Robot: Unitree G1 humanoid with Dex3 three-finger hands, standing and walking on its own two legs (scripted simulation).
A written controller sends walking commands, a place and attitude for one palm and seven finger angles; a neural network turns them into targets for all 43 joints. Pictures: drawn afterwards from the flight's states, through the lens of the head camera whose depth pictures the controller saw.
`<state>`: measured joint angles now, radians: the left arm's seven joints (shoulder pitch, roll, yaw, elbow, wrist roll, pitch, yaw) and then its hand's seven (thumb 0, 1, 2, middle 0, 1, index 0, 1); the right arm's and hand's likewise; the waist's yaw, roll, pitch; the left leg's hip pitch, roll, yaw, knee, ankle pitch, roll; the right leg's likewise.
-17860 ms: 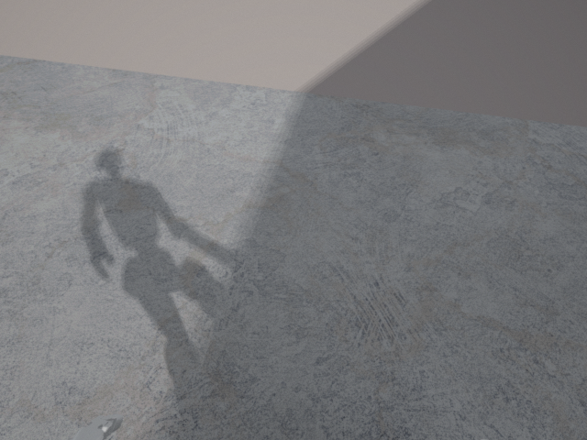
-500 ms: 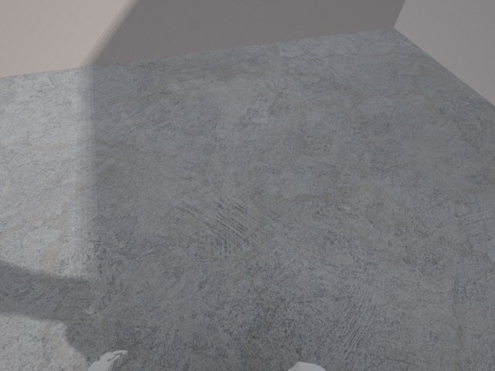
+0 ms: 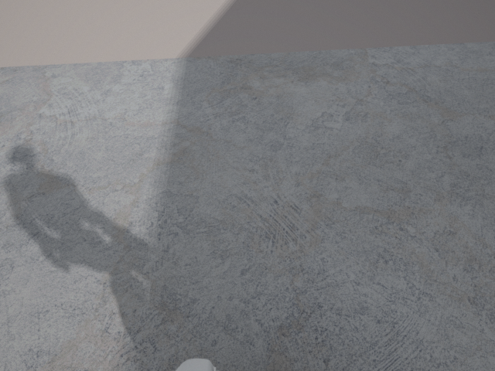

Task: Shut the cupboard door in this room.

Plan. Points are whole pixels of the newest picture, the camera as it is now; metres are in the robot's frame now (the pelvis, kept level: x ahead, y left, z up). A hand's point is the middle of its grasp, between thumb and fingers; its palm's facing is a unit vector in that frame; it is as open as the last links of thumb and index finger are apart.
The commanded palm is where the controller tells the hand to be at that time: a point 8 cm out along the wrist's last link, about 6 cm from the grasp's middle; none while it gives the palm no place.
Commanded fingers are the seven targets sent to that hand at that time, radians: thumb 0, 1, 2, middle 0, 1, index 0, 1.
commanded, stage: turn or walk to find it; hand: left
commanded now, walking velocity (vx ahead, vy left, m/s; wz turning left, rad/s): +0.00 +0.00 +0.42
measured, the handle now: out of the picture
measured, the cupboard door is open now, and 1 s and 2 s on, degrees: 86 86 86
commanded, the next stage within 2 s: stand and wait in 1.12 s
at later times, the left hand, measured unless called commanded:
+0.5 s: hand out of the picture +0.02 +0.26 -0.16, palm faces +0.21 -0.95 -0.25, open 7.4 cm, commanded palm none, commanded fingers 0.00 0.90 0.90 -0.20 -0.30 -0.20 -0.30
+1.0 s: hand out of the picture -0.08 +0.17 -0.16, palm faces +0.44 -0.86 -0.26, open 7.3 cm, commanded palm none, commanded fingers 0.00 0.90 0.90 -0.20 -0.30 -0.20 -0.30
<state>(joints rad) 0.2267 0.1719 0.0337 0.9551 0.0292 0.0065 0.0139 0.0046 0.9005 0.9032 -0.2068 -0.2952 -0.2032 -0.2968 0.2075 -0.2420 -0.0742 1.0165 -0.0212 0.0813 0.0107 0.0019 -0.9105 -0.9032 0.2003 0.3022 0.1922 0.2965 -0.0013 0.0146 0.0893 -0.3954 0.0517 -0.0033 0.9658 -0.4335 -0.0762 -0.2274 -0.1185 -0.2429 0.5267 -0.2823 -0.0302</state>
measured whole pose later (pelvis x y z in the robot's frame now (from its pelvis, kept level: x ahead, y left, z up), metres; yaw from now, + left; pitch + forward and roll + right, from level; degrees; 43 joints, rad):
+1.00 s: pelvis -0.05 -0.02 +0.00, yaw +26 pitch -1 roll +2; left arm 0.23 0.17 0.04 0.95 0.03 0.00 0.02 0.00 0.91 0.90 -0.21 -0.30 -0.20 -0.30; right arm 0.22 -0.24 -0.08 1.02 -0.02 0.08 0.01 0.00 -0.91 -0.90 0.20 0.30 0.19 0.30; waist 0.00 0.02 0.08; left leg -0.40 0.05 -0.01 0.98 -0.43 -0.08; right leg -0.23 -0.11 -0.24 0.52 -0.27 -0.04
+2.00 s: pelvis -0.09 -0.05 +0.00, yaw +11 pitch +0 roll +2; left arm 0.19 0.18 0.06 0.96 0.02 0.02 0.00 0.00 0.90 0.90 -0.21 -0.30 -0.20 -0.30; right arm 0.17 -0.26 -0.07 1.00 -0.03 0.06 -0.03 0.00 -0.91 -0.90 0.20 0.30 0.19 0.30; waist 0.00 0.03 0.09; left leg -0.47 0.07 -0.04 1.07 -0.34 -0.09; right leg -0.26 0.07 0.01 0.45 -0.19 -0.10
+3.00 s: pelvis -0.15 -0.05 +0.00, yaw -19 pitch -1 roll +2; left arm 0.15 0.18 0.04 0.93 0.02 0.03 -0.01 0.00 0.90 0.90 -0.21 -0.30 -0.20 -0.30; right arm 0.20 -0.26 -0.07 0.96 -0.03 0.06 -0.02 0.00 -0.91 -0.90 0.20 0.30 0.19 0.30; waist -0.02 0.03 0.10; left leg -0.50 0.10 0.01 1.11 -0.36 -0.09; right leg -0.26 0.02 -0.01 0.51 -0.23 -0.07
